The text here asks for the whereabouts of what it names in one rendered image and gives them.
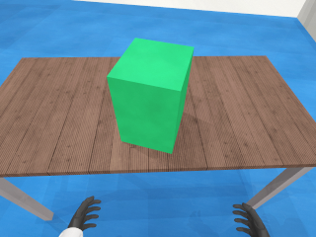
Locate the robot left forearm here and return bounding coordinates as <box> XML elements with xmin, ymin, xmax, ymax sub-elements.
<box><xmin>59</xmin><ymin>227</ymin><xmax>83</xmax><ymax>237</ymax></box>

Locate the table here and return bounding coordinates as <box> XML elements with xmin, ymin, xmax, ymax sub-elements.
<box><xmin>0</xmin><ymin>55</ymin><xmax>316</xmax><ymax>221</ymax></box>

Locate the carton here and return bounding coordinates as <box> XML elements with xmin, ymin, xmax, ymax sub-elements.
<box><xmin>107</xmin><ymin>38</ymin><xmax>195</xmax><ymax>154</ymax></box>

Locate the robot left hand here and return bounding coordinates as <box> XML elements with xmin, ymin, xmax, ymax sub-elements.
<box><xmin>67</xmin><ymin>196</ymin><xmax>102</xmax><ymax>231</ymax></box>

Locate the robot right hand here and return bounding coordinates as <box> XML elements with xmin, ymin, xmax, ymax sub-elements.
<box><xmin>232</xmin><ymin>202</ymin><xmax>271</xmax><ymax>237</ymax></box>

